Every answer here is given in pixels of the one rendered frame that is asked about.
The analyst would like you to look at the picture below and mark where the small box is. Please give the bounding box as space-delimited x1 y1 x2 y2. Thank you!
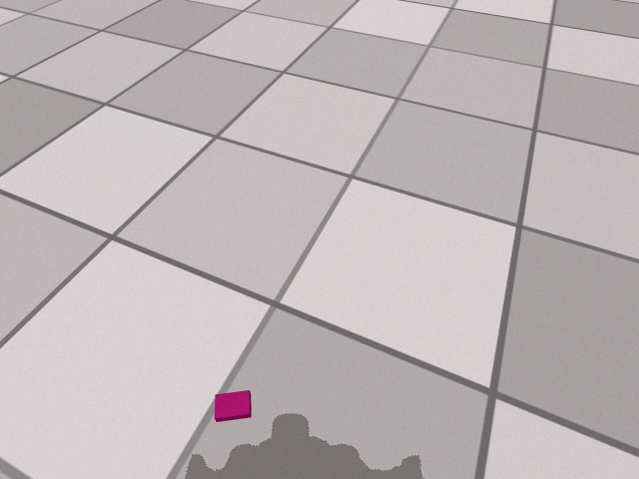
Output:
215 390 252 422

